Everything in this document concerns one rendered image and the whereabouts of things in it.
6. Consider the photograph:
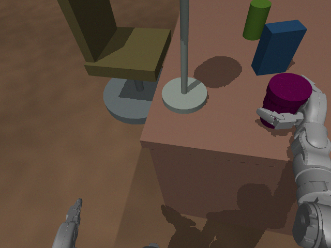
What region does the office chair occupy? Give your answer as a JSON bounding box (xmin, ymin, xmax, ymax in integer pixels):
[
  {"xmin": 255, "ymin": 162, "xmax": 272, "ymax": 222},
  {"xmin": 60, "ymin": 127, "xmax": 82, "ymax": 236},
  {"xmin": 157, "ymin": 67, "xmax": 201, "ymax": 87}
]
[{"xmin": 57, "ymin": 0, "xmax": 171, "ymax": 125}]

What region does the desk lamp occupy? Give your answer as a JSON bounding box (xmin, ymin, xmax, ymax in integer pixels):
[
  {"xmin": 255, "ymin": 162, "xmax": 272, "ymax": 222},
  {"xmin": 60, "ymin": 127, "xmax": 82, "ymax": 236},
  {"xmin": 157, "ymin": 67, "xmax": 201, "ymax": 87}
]
[{"xmin": 162, "ymin": 0, "xmax": 207, "ymax": 114}]

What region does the desk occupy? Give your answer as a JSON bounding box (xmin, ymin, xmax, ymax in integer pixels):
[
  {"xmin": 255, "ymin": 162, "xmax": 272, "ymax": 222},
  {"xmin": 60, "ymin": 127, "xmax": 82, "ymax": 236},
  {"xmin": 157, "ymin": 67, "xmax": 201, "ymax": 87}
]
[{"xmin": 140, "ymin": 0, "xmax": 331, "ymax": 236}]

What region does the right robot arm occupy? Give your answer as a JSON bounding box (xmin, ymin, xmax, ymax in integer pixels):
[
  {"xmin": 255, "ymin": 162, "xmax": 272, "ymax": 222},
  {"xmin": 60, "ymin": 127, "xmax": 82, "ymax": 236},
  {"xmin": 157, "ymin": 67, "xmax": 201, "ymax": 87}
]
[{"xmin": 291, "ymin": 122, "xmax": 331, "ymax": 248}]

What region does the left robot hand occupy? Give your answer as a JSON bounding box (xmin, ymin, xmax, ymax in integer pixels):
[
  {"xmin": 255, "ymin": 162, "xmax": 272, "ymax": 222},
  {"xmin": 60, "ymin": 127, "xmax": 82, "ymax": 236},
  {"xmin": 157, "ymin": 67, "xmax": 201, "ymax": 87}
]
[{"xmin": 52, "ymin": 198, "xmax": 82, "ymax": 248}]

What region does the right robot hand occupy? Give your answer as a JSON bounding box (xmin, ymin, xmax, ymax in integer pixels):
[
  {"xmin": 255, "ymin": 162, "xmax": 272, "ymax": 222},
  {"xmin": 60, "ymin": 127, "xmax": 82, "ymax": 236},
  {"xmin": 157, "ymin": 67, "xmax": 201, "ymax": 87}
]
[{"xmin": 256, "ymin": 75, "xmax": 327, "ymax": 130}]

